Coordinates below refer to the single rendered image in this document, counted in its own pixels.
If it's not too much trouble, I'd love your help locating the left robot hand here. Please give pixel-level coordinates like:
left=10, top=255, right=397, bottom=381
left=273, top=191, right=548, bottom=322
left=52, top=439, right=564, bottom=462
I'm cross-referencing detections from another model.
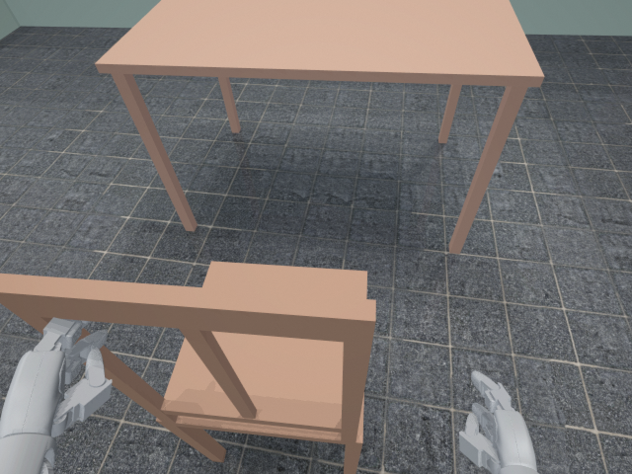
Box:
left=0, top=317, right=112, bottom=438

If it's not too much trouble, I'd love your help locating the right robot hand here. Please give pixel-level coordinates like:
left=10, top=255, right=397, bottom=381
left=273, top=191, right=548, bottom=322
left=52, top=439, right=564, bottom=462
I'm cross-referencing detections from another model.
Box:
left=459, top=370, right=537, bottom=474

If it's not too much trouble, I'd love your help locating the chair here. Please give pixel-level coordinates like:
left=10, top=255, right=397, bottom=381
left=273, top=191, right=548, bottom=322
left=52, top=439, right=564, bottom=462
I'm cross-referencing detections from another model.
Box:
left=0, top=261, right=376, bottom=474

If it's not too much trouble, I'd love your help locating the robot left forearm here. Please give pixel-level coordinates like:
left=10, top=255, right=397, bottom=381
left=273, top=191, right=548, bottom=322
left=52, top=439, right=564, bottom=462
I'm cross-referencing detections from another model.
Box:
left=0, top=433, right=57, bottom=474

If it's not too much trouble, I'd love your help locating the table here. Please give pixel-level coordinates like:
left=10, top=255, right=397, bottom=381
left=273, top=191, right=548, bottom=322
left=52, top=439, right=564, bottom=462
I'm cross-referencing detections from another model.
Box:
left=95, top=0, right=545, bottom=254

